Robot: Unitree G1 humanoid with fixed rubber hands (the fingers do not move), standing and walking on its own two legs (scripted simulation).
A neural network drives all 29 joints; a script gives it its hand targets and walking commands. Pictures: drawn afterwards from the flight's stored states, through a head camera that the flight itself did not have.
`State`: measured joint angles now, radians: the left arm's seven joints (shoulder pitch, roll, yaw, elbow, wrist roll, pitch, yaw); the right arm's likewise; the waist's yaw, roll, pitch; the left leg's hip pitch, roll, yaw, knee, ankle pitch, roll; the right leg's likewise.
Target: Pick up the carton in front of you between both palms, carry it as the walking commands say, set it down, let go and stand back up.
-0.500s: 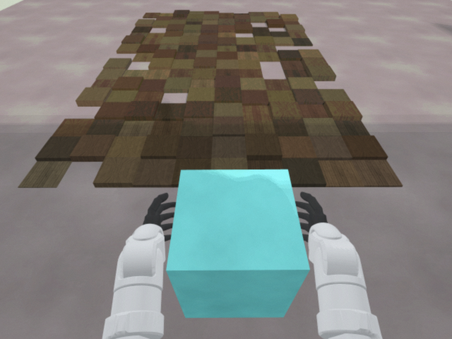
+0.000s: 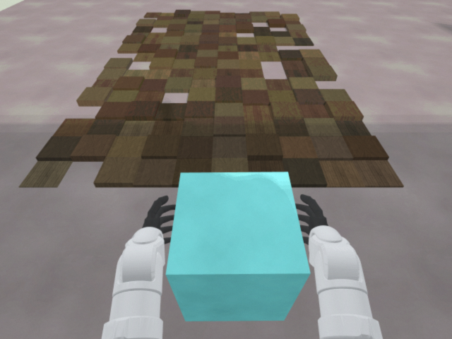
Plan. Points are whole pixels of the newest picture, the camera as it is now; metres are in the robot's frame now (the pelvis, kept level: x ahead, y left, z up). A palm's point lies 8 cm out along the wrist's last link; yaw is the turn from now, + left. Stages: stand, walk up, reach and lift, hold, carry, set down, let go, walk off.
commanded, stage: hold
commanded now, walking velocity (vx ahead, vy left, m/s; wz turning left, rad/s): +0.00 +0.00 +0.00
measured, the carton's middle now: (234, 249) +0.29 +0.00 -0.03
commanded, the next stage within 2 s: carry in 0.06 s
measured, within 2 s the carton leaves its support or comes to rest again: neither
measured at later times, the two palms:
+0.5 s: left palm (168, 186) +0.38 +0.13 +0.07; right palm (317, 183) +0.38 -0.17 +0.08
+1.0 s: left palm (202, 114) +0.67 +0.08 +0.06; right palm (308, 114) +0.67 -0.22 +0.05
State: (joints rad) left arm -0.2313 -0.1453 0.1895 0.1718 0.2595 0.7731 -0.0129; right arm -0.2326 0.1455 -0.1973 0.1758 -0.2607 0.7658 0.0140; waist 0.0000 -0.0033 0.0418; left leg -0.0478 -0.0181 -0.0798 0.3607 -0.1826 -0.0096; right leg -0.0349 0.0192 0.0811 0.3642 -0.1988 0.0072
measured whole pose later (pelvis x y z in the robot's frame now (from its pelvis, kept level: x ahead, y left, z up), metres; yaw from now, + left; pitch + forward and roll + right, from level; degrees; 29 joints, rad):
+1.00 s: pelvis +0.39 -0.07 -0.02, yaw +0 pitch +4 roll -1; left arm -0.19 -0.14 0.11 -0.29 0.10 1.21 0.09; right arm -0.18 0.14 -0.15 -0.32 -0.09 1.22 -0.10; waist 0.00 0.03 -0.07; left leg -0.30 0.09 0.05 1.10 -0.43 0.00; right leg -0.43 -0.04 -0.26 0.54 -0.19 -0.09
